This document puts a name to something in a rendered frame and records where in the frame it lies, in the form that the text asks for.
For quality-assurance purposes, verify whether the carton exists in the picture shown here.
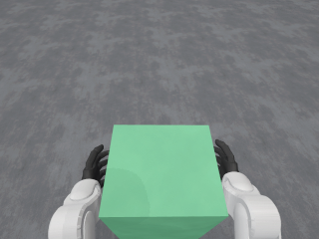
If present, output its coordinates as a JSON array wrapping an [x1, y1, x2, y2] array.
[[99, 124, 229, 239]]

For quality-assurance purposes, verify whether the robot left hand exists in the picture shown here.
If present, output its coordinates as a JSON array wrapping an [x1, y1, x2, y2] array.
[[81, 144, 110, 188]]

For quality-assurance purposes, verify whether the robot left forearm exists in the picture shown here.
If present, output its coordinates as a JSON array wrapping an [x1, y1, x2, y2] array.
[[48, 178, 103, 239]]

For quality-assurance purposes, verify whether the robot right forearm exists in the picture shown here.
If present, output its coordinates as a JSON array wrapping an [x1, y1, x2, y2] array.
[[221, 171, 282, 239]]

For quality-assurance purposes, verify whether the robot right hand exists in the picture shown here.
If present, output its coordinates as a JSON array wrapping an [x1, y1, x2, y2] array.
[[213, 139, 239, 182]]

